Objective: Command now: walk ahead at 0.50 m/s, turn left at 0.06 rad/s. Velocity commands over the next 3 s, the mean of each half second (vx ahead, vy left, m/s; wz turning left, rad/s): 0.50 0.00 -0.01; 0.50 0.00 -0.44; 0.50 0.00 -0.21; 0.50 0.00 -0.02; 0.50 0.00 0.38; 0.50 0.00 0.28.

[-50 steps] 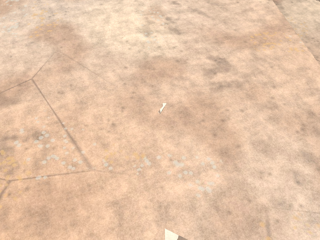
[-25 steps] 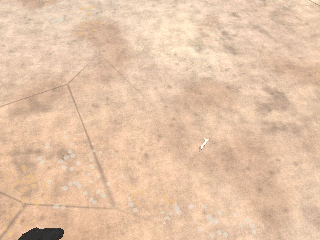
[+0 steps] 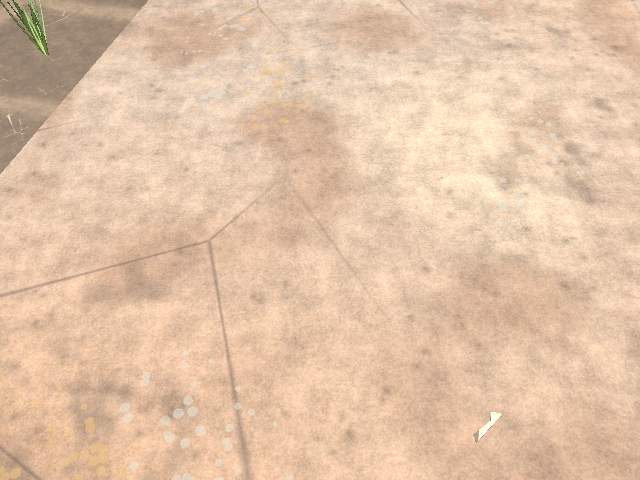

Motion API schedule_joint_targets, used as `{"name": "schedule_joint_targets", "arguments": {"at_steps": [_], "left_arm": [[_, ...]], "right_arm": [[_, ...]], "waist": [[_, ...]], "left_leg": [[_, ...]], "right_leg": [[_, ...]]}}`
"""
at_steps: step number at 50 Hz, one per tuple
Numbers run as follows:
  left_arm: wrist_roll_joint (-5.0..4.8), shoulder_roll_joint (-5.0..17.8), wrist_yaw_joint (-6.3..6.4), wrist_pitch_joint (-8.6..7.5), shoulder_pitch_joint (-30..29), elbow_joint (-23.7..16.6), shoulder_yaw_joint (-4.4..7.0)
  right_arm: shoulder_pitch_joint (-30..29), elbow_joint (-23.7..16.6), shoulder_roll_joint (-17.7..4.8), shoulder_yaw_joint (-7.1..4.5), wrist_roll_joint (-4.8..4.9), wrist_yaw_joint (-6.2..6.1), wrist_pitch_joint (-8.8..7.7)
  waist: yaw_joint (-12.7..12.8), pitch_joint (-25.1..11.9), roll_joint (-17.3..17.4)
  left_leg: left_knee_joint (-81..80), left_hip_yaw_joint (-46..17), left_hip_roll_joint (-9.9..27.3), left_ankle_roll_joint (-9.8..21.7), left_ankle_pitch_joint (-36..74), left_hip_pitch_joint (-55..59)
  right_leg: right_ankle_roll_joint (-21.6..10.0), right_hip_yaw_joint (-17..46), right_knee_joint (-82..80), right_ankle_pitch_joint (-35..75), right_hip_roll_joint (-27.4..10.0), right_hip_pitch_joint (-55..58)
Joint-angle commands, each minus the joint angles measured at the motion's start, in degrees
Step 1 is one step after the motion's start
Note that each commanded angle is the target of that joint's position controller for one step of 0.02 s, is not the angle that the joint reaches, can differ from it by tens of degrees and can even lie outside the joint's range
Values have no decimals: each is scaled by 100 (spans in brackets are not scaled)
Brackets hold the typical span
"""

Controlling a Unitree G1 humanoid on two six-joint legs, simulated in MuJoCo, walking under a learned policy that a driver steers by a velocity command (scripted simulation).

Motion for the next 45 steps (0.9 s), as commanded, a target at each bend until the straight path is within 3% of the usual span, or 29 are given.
{"name": "schedule_joint_targets", "arguments": {"at_steps": [1, 4, 7, 8, 9, 10, 11, 12, 13, 14, 15, 16, 17, 20, 23, 27, 30, 33, 35, 36, 37, 38, 39, 40, 41, 42, 43, 44, 45], "left_arm": [[-61, 1036, 44, -47, -144, -324, 226], [-88, 1077, 42, 28, 163, -173, 225], [-100, 1183, 76, 126, 207, -82, 260], [-98, 1242, 92, 153, 137, -81, 277], [-109, 1261, 107, 177, 22, -95, 276], [-67, 1115, 119, 180, 16, -134, 216], [119, 757, 132, 149, 16, -318, 68], [27, 254, 82, 22, 710, -371, -76], [-91, 898, 41, -58, 297, -312, 62], [-169, 1066, 12, -104, -231, -478, 119], [-122, 975, 30, -107, -470, -507, 104], [-30, 925, 41, -80, -555, -520, 125], [-21, 849, 34, -27, -426, -498, 126], [-16, 603, 64, 136, -350, -453, 88], [-15, 533, 56, 178, -846, -580, 71], [-48, 432, -33, 129, -1463, -753, 39], [-58, 381, -113, 114, -1933, -982, 10], [-56, 403, -222, 114, -2203, -1217, 16], [-48, 506, -286, 117, -2091, -1316, 70], [-38, 626, -291, 133, -1812, -1300, 138], [-42, 823, -278, 146, -1142, -1162, 265], [-59, 1181, -205, 166, -209, -941, 455], [-43, 1880, -92, 205, 442, -877, 643], [-98, 1799, -106, 167, 397, -971, 569], [-54, 1385, -99, 153, 354, -973, 453], [-49, 1168, -78, 138, 87, -993, 398], [-48, 1032, -68, 145, -292, -1067, 349], [-11, 856, -51, 149, -588, -1164, 289], [38, 825, -35, 157, -738, -1254, 272]], "right_arm": [[-512, -463, -175, -7, 31, 52, -111], [-957, -619, -220, -18, 85, 132, -147], [-1041, -721, -354, -66, 89, 212, -186], [-821, -677, -449, -110, 76, 215, -195], [-296, -531, -587, -195, 46, 196, -197], [547, -292, -865, -330, 12, 145, -183], [1615, -134, -1319, -444, -60, 71, -143], [1665, -48, -1569, -466, -70, 121, -121], [1583, -91, -1007, -332, 2, 129, -110], [1222, -110, -845, -259, 26, 119, -115], [877, -137, -771, -223, -6, 130, -113], [633, -144, -649, -190, -40, 153, -121], [508, -141, -588, -170, -81, 159, -149], [477, 6, -642, -204, -36, 152, -255], [657, 200, -747, -245, -86, 75, -272], [811, 376, -859, -264, -83, 16, -256], [1059, 569, -920, -290, -39, -13, -198], [1162, 707, -966, -324, 14, -44, -79], [1036, 693, -1083, -359, 38, -99, 13], [972, 663, -1173, -384, 42, -140, 61], [887, 630, -1207, -388, 41, -185, 124], [905, 567, -1123, -341, 23, -234, 134], [1324, 300, -600, -150, -142, -195, 15], [1302, 213, -374, -21, -141, -92, -211], [719, 109, -817, -137, 96, 13, -378], [372, -9, -826, -115, 173, 41, -461], [277, -4, -790, -120, 58, 7, -479], [281, 13, -865, -179, -57, -30, -430], [373, -1, -841, -196, -89, -27, -354]], "waist": [[-3, 40, -627], [145, 159, -650], [17, 182, -734], [-150, 60, -776], [-483, -245, -747], [-859, -832, -621], [-1208, -1741, 189], [-768, -2300, 1671], [-997, -1864, 919], [-943, -1078, 598], [-766, -685, 127], [-605, -399, 45], [-421, -366, 197], [-250, -248, 211], [-388, -24, 65], [-647, 151, 37], [-847, 307, -11], [-884, 374, 17], [-719, 210, 167], [-548, -49, 297], [-160, -446, 290], [272, -958, 85], [196, -1685, -1133], [62, -2422, -1503], [318, -1958, -1022], [219, -1253, -731], [-47, -753, -304], [-257, -500, -327], [-422, -410, -476]], "left_leg": [[-926, 185, -121, -35, 914, 280], [-1390, 225, -238, 39, 995, 318], [-1728, 227, -329, 258, 464, 437], [-1836, 303, -425, 351, 312, 807], [-2038, 457, -580, 486, 362, 1599], [-1981, 385, -490, 682, 513, 2914], [-1761, -992, 726, 1090, 819, 4627], [-2503, -3584, 1718, 1936, -439, 6027], [-2825, -3615, 1538, 1740, -1229, 5743], [-2937, -2776, 1342, 1537, -1003, 5009], [-3074, -2211, 1101, 1449, -399, 4249], [-3255, -1811, 903, 1423, 101, 3667], [-3423, -1564, 789, 1412, 385, 3290], [-3791, -970, 698, 1495, 835, 2844], [-3983, -421, 670, 1402, 970, 2913], [-4071, 293, 569, 1130, 1006, 3072], [-3996, 529, 740, 1059, 1049, 3582], [-3643, 672, 947, 949, 1570, 4249], [-3085, 850, 981, 805, 3032, 4481], [-2571, 960, 950, 717, 4109, 4515], [-1640, 1148, 814, 578, 4796, 4352], [-332, 1278, 580, 363, 4310, 3527], [1873, 1293, -75, 2, 1217, 1215], [3150, 162, -1007, -140, -2592, -281], [3369, -402, -599, 0, -2300, -915], [3027, -281, -357, 106, -1812, -1010], [2461, -223, -136, 97, -1462, -741], [2034, -206, 15, 45, -1247, -315], [1865, -210, 53, -15, -1129, 15]], "right_leg": [[-841, 713, -614, 1443, -1331, -104], [-794, 784, -464, 1378, -1526, 259], [-665, 884, -129, 1772, -1776, 750], [-599, 837, 142, 2347, -1770, 819], [-488, 642, 750, 3194, -1610, 754], [-324, 407, 1787, 3358, -1327, 312], [-97, 120, 3690, 1526, -935, -909], [154, 363, 5312, -2172, -41, -2966], [108, 838, 5850, -2207, -374, -3630], [62, 686, 5819, -1651, -622, -3875], [100, 547, 5575, -1159, -857, -3671], [158, 523, 5260, -861, -997, -3471], [203, 560, 5109, -658, -1114, -3136], [363, 498, 4703, -306, -1164, -2995], [452, 587, 3938, 576, -1182, -3364], [372, 474, 2732, 1630, -956, -3184], [267, 353, 2223, 1688, -872, -3312], [90, 190, 1956, 1079, -784, -3516], [-90, -104, 1883, 477, -566, -3160], [-199, -312, 1918, 193, -350, -2669], [-351, -464, 1742, 233, -98, -1752], [-596, -160, 1555, 550, -87, -211], [-1448, 2289, 1588, 579, -1549, 2092], [-2196, 4923, 548, -105, -2355, 3113], [-1854, 4268, 356, -378, -2166, 2886], [-1620, 3443, 325, -160, -1931, 2093], [-1445, 2862, 242, 330, -1698, 1158], [-1360, 2468, 102, 859, -1514, 448], [-1371, 2343, -40, 1118, -1396, -15]]}}
Next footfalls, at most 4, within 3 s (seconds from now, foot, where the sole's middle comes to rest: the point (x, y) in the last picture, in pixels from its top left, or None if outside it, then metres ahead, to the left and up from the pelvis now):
0.20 left None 0.29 0.15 -0.78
0.76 right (414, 438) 0.57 -0.10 -0.78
1.24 left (361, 306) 0.90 0.02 -0.78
1.76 right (492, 257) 1.06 -0.32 -0.78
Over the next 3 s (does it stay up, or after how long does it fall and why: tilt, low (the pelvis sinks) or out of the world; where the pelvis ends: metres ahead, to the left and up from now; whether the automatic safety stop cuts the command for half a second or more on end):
stays up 1.62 -0.33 -0.01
